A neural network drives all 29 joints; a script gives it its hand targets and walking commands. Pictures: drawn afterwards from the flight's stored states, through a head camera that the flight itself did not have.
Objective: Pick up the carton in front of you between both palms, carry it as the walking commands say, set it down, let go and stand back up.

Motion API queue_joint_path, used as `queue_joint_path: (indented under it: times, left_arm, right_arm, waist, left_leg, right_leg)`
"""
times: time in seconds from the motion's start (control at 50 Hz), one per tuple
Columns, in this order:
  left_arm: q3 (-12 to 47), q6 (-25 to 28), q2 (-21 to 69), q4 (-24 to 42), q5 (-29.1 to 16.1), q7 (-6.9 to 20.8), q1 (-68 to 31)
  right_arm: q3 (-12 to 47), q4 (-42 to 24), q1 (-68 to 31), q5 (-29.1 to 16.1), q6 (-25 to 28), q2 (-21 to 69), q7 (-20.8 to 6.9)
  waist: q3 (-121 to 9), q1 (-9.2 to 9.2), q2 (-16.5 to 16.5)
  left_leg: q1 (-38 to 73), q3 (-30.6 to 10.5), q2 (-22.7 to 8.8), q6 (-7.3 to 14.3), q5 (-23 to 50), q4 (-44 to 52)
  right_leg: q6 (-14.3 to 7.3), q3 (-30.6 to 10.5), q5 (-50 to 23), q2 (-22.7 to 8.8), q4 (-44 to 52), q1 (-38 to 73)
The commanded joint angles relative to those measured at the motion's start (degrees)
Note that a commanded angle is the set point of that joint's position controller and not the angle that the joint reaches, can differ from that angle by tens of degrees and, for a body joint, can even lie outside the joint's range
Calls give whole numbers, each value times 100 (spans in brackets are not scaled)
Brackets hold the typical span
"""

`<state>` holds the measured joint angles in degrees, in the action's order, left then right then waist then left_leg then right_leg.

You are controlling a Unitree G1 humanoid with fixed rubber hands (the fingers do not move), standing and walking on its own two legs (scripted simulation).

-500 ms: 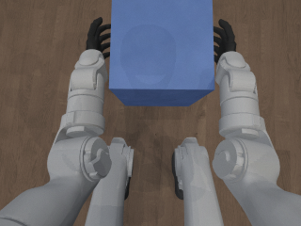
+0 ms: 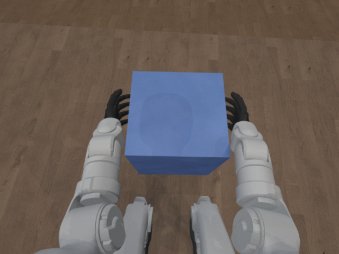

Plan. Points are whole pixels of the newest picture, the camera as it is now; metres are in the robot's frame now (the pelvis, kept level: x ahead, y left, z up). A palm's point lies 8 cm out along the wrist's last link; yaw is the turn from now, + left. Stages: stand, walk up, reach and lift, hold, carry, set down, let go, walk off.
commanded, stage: reach and lift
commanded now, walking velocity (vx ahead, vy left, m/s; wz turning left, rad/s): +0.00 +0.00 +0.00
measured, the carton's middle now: (175, 130) +0.43 -0.01 -0.10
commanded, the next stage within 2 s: hold in 1.72 s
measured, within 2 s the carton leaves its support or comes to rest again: neither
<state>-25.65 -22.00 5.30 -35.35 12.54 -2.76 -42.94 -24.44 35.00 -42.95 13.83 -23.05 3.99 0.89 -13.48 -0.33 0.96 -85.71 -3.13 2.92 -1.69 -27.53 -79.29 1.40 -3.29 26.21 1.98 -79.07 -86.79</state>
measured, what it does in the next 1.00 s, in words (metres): rises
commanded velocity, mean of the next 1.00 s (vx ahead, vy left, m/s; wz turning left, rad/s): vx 0.00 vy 0.00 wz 0.00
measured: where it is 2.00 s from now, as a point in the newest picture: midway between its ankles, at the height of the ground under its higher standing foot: (170, 250)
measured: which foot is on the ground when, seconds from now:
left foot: down 0.00-1.00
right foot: down 0.00-1.00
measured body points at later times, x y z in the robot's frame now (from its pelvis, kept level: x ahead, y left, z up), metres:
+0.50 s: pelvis +0.05 +0.00 +0.13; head +0.09 +0.00 +0.58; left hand +0.39 +0.15 +0.11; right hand +0.38 -0.15 +0.11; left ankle +0.07 +0.13 -0.58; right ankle +0.08 -0.13 -0.58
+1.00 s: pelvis +0.04 +0.00 +0.16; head +0.02 +0.00 +0.61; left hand +0.36 +0.15 +0.18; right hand +0.36 -0.15 +0.18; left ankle +0.07 +0.13 -0.58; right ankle +0.08 -0.13 -0.58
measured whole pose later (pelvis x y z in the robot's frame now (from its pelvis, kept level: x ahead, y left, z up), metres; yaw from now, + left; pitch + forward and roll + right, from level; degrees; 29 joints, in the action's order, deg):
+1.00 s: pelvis +0.04 +0.00 +0.16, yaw +0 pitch -4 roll +0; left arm -19.4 -34.4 9.9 -22.9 17.6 1.1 -19.8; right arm -18.5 22.3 -19.6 17.8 -35.1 9.9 -1.4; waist 1.3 -0.2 0.3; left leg -10.5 -4.0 1.0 -0.6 -13.4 -28.1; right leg 0.6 -3.5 12.2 0.9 -27.8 -11.3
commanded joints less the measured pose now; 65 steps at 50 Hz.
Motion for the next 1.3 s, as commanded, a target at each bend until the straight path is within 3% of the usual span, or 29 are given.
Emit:
queue_joint_path:
  times: [0.0,0.38,0.64,0.78,0.86,1.0,1.28]
  left_arm:
    - [3253,74,6183,-331,-870,1527,-3242]
    - [3947,-41,6279,291,-836,1524,-1106]
    - [4356,-826,6048,1153,-973,1600,-33]
    - [3758,-1180,5781,1013,-697,1698,-112]
    - [3700,-1136,5877,1033,-692,1781,-636]
    - [3822,-1114,5929,1108,-750,1800,-903]
    - [3996,-1282,5707,1613,-813,1717,-180]
  right_arm:
    - [3209,246,-3183,-903,132,6210,-1366]
    - [3885,-412,-1105,-922,42,6273,-1393]
    - [4270,-1298,-57,-1096,-761,6103,-1414]
    - [3710,-1093,-142,-842,-1101,5888,-1488]
    - [3648,-1111,-643,-815,-1061,5974,-1556]
    - [3765,-1205,-871,-850,-1046,6031,-1564]
    - [3946,-1698,-153,-962,-1216,5889,-1479]
  waist:
    - [-4070,-72,-149]
    - [-2390,-29,-74]
    - [-721,-6,-90]
    - [423,27,-55]
    - [300,19,-59]
    - [-28,2,-76]
    - [-106,29,-99]
  left_leg:
    - [2456,339,725,62,1113,1284]
    - [5420,-128,448,151,2156,3653]
    - [7323,-169,260,149,2697,5260]
    - [7390,-106,203,199,1616,5743]
    - [7422,-73,184,222,1346,5726]
    - [7568,-50,191,216,1428,5748]
    - [8065,-67,259,163,2436,5920]
  right_leg:
    - [-60,307,-1301,706,1254,3319]
    - [-160,-51,-2243,498,3493,6061]
    - [-116,-86,-2709,353,5153,7846]
    - [-177,-66,-1653,304,5634,7910]
    - [-199,-40,-1368,286,5612,7978]
    - [-182,-13,-1471,290,5607,8209]
    - [-105,-61,-2497,331,5820,8632]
